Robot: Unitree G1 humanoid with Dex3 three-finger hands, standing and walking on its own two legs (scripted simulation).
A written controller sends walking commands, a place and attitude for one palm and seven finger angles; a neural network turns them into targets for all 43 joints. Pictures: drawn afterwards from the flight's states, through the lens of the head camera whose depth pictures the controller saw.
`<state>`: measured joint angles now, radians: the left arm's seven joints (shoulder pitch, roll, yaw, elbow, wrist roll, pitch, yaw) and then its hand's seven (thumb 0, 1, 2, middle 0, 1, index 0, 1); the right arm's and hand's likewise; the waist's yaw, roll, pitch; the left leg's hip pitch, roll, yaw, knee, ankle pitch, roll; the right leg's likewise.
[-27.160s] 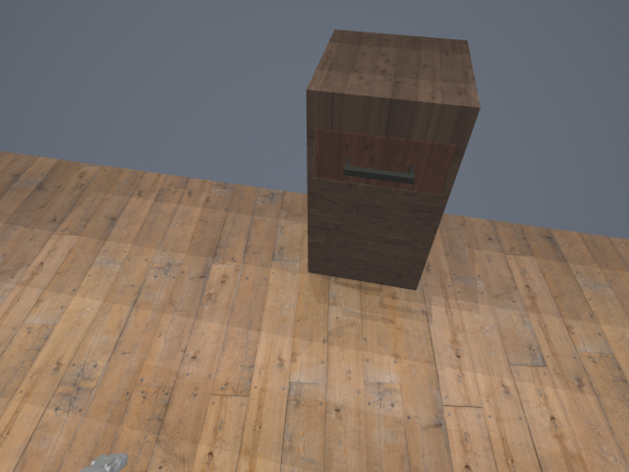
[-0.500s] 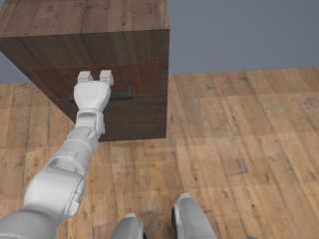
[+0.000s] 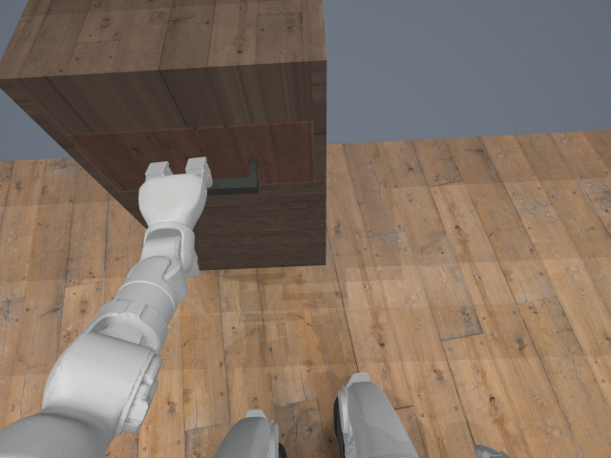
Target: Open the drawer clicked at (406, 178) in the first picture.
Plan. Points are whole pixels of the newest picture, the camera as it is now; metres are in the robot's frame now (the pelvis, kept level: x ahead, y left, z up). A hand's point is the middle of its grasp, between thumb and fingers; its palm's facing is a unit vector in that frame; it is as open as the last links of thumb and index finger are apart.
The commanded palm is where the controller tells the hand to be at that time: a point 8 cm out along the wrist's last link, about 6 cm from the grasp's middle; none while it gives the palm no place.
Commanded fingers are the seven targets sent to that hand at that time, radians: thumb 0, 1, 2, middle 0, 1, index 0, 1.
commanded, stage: re-aim the fingers above the handle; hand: left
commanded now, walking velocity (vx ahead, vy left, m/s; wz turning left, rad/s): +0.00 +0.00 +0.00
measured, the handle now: (201, 177) +0.57 +0.15 -0.10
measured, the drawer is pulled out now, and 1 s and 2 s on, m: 0.00 0.00 0.00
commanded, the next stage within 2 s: lower the fingers behind the handle in 0.50 s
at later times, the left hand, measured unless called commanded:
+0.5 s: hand (194, 226) +0.45 +0.14 -0.05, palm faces -0.22 -0.02 -0.97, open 13.8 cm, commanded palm +0.45 +0.14 +0.01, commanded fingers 0.00 -0.50 0.30 -0.30 -1.20 -0.30 -1.20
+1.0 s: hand (201, 211) +0.47 +0.13 -0.05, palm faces -0.15 +0.00 -0.99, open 14.0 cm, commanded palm +0.45 +0.14 -0.02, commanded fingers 0.00 -0.50 0.30 -0.30 -1.20 -0.30 -1.20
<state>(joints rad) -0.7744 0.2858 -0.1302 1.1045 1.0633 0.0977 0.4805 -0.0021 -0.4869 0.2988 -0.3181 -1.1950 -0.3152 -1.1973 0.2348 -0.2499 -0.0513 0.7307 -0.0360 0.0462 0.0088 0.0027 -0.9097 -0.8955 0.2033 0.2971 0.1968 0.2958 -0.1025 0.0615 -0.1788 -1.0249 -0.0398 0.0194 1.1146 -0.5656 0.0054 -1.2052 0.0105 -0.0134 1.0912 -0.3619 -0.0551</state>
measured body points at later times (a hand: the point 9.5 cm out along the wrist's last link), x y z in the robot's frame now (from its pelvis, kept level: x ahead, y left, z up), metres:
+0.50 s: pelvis +0.00 +0.01 +0.00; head +0.14 -0.03 +0.43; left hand +0.46 +0.14 +0.00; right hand +0.04 -0.25 -0.15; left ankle -0.03 +0.12 -0.64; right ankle +0.07 -0.08 -0.64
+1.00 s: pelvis +0.00 +0.01 -0.01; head +0.15 -0.02 +0.42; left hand +0.48 +0.13 +0.00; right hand +0.04 -0.25 -0.16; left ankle -0.03 +0.12 -0.64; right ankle +0.07 -0.08 -0.64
